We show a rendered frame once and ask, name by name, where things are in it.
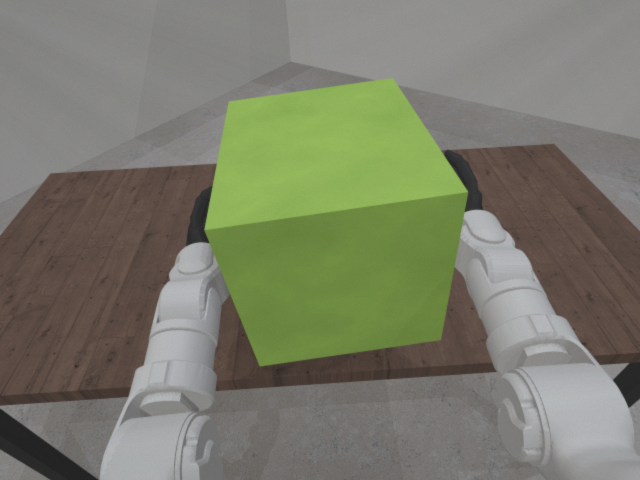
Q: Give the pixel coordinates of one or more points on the left robot forearm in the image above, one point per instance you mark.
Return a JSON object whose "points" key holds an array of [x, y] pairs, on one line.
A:
{"points": [[177, 375]]}

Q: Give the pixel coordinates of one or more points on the right robot forearm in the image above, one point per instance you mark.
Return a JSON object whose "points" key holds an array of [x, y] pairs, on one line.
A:
{"points": [[522, 327]]}

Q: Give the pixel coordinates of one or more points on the left robot hand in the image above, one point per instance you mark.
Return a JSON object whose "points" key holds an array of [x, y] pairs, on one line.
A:
{"points": [[198, 217]]}

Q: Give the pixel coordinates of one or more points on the table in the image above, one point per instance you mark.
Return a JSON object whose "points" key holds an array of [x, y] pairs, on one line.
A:
{"points": [[83, 263]]}

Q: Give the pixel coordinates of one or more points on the carton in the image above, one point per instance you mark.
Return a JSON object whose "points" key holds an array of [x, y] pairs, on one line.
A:
{"points": [[335, 220]]}

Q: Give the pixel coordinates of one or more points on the robot left upper arm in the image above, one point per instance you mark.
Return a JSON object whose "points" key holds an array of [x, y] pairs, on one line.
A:
{"points": [[182, 446]]}

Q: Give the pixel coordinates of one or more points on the robot right upper arm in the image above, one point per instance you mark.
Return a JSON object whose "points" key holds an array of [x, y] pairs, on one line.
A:
{"points": [[567, 420]]}

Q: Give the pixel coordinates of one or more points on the right robot hand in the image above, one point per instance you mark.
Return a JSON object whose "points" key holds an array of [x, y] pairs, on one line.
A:
{"points": [[465, 174]]}

